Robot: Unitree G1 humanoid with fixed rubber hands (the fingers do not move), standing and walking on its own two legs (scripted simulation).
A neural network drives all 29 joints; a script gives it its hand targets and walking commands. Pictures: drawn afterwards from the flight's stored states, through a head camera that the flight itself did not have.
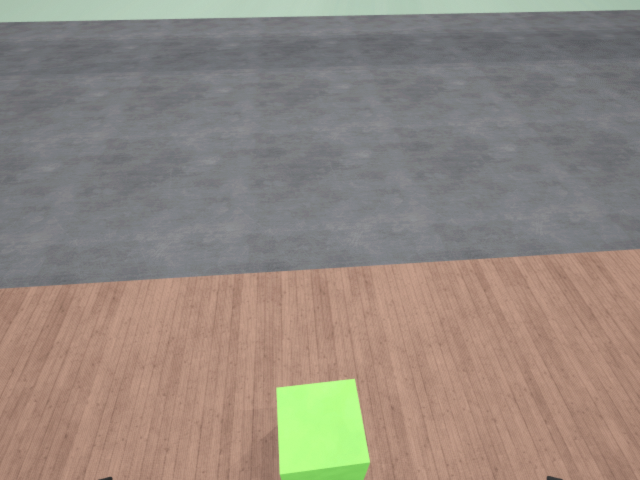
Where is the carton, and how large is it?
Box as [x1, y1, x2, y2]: [276, 379, 369, 479]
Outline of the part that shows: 354,379 276,388 279,468 281,479 363,479 369,463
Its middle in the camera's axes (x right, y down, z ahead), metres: +0.00 +0.55 +1.04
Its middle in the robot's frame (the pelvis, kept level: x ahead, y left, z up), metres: +0.38 +0.01 -0.66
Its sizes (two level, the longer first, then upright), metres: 0.210 0.200 0.250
